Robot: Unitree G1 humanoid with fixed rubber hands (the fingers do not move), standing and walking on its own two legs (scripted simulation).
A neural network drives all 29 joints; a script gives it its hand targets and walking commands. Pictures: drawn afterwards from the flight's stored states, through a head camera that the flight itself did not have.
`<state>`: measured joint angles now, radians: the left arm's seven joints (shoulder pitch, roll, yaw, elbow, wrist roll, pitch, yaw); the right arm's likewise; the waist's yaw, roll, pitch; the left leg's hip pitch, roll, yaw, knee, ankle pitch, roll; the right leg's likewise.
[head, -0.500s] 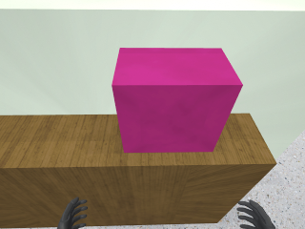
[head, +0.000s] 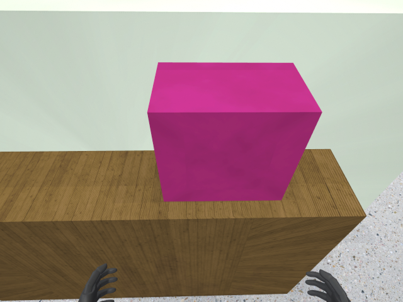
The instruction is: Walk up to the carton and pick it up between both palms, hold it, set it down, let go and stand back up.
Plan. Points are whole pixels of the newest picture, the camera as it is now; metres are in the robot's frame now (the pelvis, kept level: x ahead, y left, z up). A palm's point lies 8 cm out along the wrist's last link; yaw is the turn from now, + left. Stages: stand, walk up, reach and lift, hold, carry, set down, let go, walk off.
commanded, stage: let go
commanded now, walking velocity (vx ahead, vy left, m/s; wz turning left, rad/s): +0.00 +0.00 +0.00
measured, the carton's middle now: (224, 136) +0.47 -0.03 +0.08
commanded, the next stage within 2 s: stand in 0.42 s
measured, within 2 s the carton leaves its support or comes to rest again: neither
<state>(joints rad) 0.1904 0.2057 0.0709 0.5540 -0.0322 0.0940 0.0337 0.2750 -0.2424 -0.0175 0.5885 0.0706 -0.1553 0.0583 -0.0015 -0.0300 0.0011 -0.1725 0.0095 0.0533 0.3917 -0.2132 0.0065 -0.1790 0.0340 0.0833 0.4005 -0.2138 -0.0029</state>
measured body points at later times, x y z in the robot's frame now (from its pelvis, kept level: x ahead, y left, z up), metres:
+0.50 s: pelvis +0.00 +0.00 +0.00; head +0.01 +0.01 +0.45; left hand +0.17 +0.25 -0.09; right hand +0.15 -0.25 -0.08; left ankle +0.00 +0.11 -0.74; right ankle +0.00 -0.12 -0.74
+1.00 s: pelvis +0.00 +0.00 +0.00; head +0.01 +0.01 +0.45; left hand +0.14 +0.29 -0.10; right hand +0.14 -0.29 -0.07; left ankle +0.00 +0.11 -0.74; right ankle +0.00 -0.12 -0.74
